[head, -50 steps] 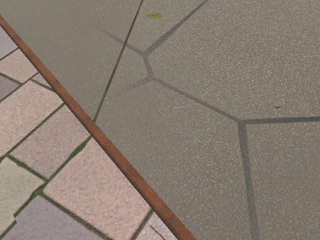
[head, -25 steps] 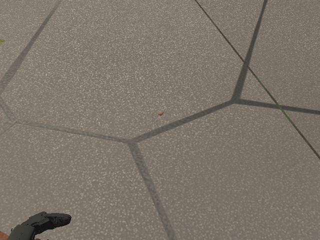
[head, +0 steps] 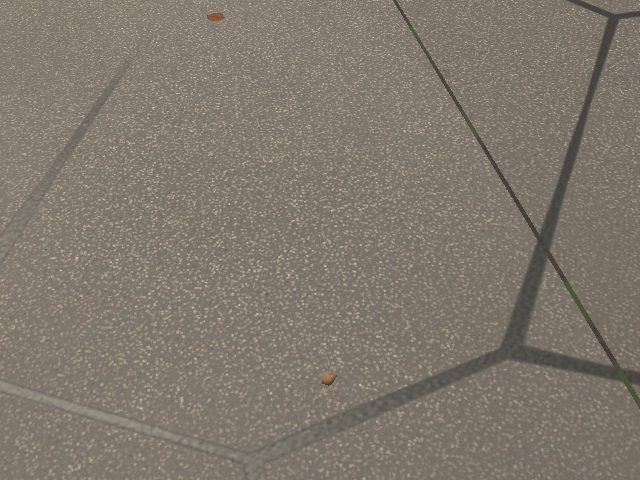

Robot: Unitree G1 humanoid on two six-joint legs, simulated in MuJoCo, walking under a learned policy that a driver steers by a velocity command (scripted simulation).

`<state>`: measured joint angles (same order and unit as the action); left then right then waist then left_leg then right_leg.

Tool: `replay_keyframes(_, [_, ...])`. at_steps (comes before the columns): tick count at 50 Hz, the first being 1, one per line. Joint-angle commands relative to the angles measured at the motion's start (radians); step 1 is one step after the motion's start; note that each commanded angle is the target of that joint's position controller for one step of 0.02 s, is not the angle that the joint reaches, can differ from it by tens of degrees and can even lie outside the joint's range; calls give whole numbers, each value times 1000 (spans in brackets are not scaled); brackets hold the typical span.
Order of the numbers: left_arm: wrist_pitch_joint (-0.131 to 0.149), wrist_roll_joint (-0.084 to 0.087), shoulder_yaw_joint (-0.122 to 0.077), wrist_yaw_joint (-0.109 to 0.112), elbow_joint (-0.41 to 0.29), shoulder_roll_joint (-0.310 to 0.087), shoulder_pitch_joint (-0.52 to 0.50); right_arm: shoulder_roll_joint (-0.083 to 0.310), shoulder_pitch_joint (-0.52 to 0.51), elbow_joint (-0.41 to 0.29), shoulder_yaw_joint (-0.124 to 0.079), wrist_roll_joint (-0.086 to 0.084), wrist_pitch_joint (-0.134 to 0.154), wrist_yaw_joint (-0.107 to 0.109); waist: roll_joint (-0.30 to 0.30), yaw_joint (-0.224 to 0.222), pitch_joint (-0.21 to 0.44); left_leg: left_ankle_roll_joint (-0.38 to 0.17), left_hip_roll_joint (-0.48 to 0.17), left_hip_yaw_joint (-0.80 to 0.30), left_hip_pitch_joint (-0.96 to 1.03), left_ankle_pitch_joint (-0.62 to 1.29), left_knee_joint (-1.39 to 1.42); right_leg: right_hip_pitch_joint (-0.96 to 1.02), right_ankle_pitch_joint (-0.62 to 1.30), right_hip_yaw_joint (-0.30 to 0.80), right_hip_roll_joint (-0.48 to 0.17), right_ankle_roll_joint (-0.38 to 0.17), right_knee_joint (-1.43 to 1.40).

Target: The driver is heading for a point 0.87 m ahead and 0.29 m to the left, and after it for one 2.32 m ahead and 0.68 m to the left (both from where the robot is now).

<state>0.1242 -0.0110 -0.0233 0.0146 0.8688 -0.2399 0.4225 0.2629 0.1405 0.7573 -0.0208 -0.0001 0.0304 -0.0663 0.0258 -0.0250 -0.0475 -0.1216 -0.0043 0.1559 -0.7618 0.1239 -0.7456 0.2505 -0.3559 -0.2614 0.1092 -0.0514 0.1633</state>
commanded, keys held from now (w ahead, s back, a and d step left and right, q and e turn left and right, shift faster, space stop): w+q+shift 0.82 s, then e+shift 0.18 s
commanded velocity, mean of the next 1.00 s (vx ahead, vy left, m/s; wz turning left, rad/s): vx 0.94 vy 0.00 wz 0.81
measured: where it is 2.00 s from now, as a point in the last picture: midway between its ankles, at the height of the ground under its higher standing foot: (205, 251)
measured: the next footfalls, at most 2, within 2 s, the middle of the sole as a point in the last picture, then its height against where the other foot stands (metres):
left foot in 0.06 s outside the picture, level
right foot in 0.46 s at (395, 374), level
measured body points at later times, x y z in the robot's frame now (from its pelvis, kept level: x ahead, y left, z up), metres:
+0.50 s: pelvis +0.48 -0.01 -0.01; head +0.52 +0.00 +0.44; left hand +0.63 +0.29 -0.06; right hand +0.61 -0.31 -0.12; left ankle +0.24 +0.01 -0.67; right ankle +0.65 -0.11 -0.72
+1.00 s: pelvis +0.83 +0.20 -0.01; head +0.86 +0.24 +0.43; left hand +0.64 +0.36 -0.15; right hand +1.13 +0.21 -0.12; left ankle +0.87 +0.29 -0.72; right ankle +0.81 -0.03 -0.58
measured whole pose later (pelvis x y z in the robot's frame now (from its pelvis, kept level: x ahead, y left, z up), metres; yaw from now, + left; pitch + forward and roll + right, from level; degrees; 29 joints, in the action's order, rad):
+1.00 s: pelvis +0.83 +0.20 -0.01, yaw +49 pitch +0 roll -1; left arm 0.06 0.02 0.00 0.03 0.83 -0.21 0.39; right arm 0.26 0.07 0.71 -0.01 0.03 0.04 -0.02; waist 0.03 -0.08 -0.10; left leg -0.15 0.09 0.11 -0.48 -0.23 -0.70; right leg -0.27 -0.43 0.01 -0.03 0.00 1.40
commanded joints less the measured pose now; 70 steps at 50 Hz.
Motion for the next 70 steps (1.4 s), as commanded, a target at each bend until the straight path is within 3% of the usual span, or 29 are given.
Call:
replay_keyframes(1, [-9,-9,-50,49,-91,-221,-121,136,285,32,-42,6,-7,3,-164,212,140,-33,131,67,536,-18,57,-172,1599,7,-265,92,350])
replay_keyframes(3, [-47,-12,-67,46,-136,-241,-322,226,691,143,-98,-4,-20,30,-59,451,210,-181,36,-118,900,-61,201,-419,1125,18,-183,72,1136])
replay_keyframes(4, [-36,-32,-19,11,-176,-68,-454,186,623,179,-93,-26,-31,46,190,382,53,-185,33,-174,927,-101,153,-793,-47,64,8,38,1534])
replay_keyframes(5, [-19,-30,20,4,-266,55,-276,220,465,128,-80,13,-15,45,205,117,75,-281,-52,-498,990,123,42,-1089,-175,246,-12,62,1712])
replay_keyframes(6, [6,-27,36,-10,-319,6,-175,231,394,67,-90,26,-16,58,157,82,274,-410,-224,-913,1087,-401,340,-1171,-142,405,-36,58,1640])
replay_keyframes(7, [25,-46,29,-16,-297,-85,-217,175,339,43,-87,34,-14,69,-58,65,123,-356,-242,-997,898,-694,550,-1180,-49,411,-98,39,1486])
replay_keyframes(10, [-32,-78,26,-15,-296,-130,-278,165,263,38,-70,20,32,72,-169,-23,-74,-267,-125,-789,473,-595,589,-1013,-5,382,-195,91,1174])
replay_keyframes(13, [-58,-50,44,-26,-353,-108,-420,185,257,35,-77,12,62,66,-107,16,-100,-228,-14,-593,272,-343,624,-818,183,308,-228,129,815])
replay_keyframes(19, [-47,-10,49,-24,-390,-87,-519,211,314,42,-105,-2,53,50,33,128,14,-101,16,-551,540,27,464,-635,418,271,-128,93,379])
replay_keyframes(22, [-28,-12,-9,5,-307,-203,-192,274,236,20,-120,10,58,49,16,-64,222,-31,43,-528,572,263,38,-258,225,285,-99,56,347])
replay_keyframes(23, [-23,-30,-42,25,-262,-274,49,216,181,-10,-105,11,71,48,-31,-178,345,-19,80,-475,415,83,-260,-1,-11,406,-242,29,389])
replay_keyframes(24, [-25,-75,-62,33,-243,-348,131,44,191,-66,-60,-12,77,53,-294,-146,425,-5,170,-367,114,-648,-560,206,-366,842,-529,-13,254])
replay_keyframes(25, [-35,-63,-77,21,-249,-362,4,72,263,-102,-42,-26,66,54,-456,-42,452,-10,117,-310,-39,-593,-697,164,-517,1225,-601,-93,81])
replay_keyframes(26, [-43,-54,-57,15,-275,-231,-111,135,178,-72,-49,4,44,60,-253,-46,281,-9,36,-270,-85,-476,-714,15,-564,1050,-539,-88,82])
replay_keyframes(28, [-47,-48,-36,6,-234,-143,-125,137,75,-84,-53,32,24,32,-79,-36,127,12,-28,-239,-42,-402,-628,-196,-171,702,-443,-51,99])
replay_keyframes(31, [-20,-24,-23,-8,-127,-86,-27,63,0,-152,-27,40,-13,-3,-129,-3,47,20,-87,-235,-81,-390,-607,-277,136,463,-400,-18,73])
replay_keyframes(38, [11,-19,-32,-12,-62,-147,-27,74,-222,-258,4,37,-27,-38,-60,28,-87,-1,-62,-70,20,-131,-208,-362,547,59,-319,28,-62])
replay_keyframes(41, [-2,-22,-43,4,-43,-210,51,73,-238,-243,8,34,-21,-40,-91,34,-55,-57,46,58,194,-167,-58,-252,1176,-22,-314,64,64])
replay_keyframes(44, [-30,-11,-44,25,-44,-267,31,124,171,-92,-20,63,6,-7,-132,225,128,-111,115,-82,716,-152,125,-356,1345,38,-368,27,574])
replay_keyframes(45, [-32,-3,-40,13,-49,-241,15,162,274,-30,-39,70,13,19,-77,253,158,-122,54,-166,914,-22,250,-500,860,12,-278,26,874])
replay_keyframes(46, [-34,-8,-16,9,-95,-106,108,270,227,-40,-61,68,13,40,198,107,279,-146,-275,-463,1196,746,34,-790,-271,53,-139,50,1330])
replay_keyframes(47, [-45,63,-13,24,-116,-151,156,271,282,-93,-76,40,13,53,90,165,609,-314,-470,-712,1363,875,74,-902,-250,362,-89,34,1535])
replay_keyframes(50, [-61,14,-11,14,-104,-135,16,124,116,-51,-36,20,29,74,-97,33,163,-195,-337,-466,773,494,328,-866,-57,340,-184,46,1251])
replay_keyframes(52, [-110,-15,-15,0,-56,-98,87,70,95,-40,-16,13,49,75,-83,-20,81,-149,-301,-313,524,495,428,-695,-47,323,-195,63,1132])
replay_keyframes(60, [-127,-8,-22,-40,-131,-18,-101,51,41,-17,-16,4,60,90,74,-15,79,-45,-167,55,562,375,430,-704,384,187,-169,23,649])
replay_keyframes(67, [-125,-37,-60,-43,-160,-85,12,119,70,-26,-52,-1,1,107,20,-62,124,36,-238,91,628,369,-62,-513,219,140,-61,-92,398])
replay_keyframes(68, [-112,-34,-87,-27,-156,-177,83,129,92,-45,-56,4,-5,100,-124,-98,153,99,-151,95,476,16,-336,-365,679,349,-173,-149,329])
replay_keyframes(69, [-134,-7,-122,-18,-168,-305,35,60,152,-100,-45,10,-24,89,-345,-3,203,170,101,29,154,-822,-687,-201,1162,798,-415,-355,316])
replay_keyframes(70, [-144,31,-133,-21,-216,-326,22,51,190,-102,-24,41,-31,89,-217,-25,341,178,53,-218,136,-817,-711,-199,898,934,-475,-414,201])
Keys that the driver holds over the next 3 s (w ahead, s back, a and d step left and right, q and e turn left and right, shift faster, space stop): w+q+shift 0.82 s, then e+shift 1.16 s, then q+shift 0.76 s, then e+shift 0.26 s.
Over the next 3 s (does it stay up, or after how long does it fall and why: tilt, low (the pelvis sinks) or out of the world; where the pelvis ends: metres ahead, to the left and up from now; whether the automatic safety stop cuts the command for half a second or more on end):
stays up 1.00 0.42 0.02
